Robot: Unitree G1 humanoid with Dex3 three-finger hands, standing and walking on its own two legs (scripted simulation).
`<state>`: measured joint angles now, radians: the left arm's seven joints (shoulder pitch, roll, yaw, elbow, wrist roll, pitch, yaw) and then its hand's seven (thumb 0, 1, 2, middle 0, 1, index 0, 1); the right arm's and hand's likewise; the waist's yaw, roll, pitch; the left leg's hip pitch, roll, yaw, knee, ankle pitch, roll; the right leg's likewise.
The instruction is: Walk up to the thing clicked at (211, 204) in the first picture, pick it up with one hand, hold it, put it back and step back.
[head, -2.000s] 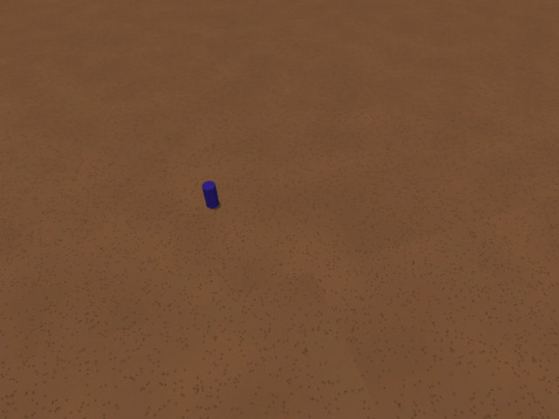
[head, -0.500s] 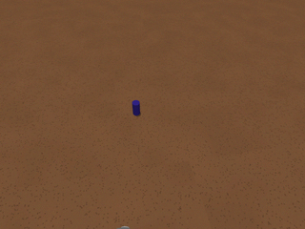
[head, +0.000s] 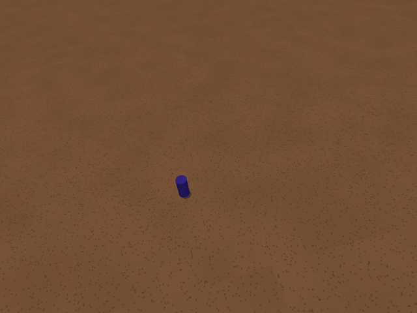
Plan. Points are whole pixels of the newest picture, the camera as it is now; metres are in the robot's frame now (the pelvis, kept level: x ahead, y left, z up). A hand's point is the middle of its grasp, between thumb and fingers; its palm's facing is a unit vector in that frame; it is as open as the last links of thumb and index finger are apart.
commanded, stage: walk up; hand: left
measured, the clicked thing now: (182, 186) +0.94 +0.21 -0.68
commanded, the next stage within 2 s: none
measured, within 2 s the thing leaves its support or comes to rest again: neither
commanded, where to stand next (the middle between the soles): +0.60 -0.01 m, yaw +1 degrees
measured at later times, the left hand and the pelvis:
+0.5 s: hand (96, 298) +0.22 +0.29 -0.15, palm faces -0.01 -0.95 -0.32, open 7.4 cm; pelvis +0.21 +0.03 +0.01, yaw +2 degrees
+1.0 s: hand (133, 187) +0.49 +0.24 -0.10, palm faces -0.06 -0.91 -0.41, open 7.4 cm; pelvis +0.38 -0.02 +0.01, yaw -1 degrees
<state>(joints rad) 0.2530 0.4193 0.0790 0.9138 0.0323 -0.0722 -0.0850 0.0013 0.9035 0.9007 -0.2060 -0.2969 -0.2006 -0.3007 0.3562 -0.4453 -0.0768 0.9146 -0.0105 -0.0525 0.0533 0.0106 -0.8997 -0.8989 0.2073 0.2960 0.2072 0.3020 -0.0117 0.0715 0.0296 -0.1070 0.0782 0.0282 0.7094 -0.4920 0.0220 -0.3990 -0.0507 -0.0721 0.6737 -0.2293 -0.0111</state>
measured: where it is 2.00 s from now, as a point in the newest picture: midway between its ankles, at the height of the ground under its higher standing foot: (226, 255)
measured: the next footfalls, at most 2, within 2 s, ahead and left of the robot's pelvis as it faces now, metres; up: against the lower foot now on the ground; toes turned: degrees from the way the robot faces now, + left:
left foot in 0.40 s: +0.31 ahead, +0.12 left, +0.00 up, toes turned +6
right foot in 0.88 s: +0.50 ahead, -0.12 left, +0.00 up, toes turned -4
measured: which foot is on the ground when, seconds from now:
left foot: down 0.00-0.00, up 0.02-0.38, down 0.40-0.92, up 0.94-1.00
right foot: down 0.00-0.42, up 0.44-0.86, down 0.88-1.00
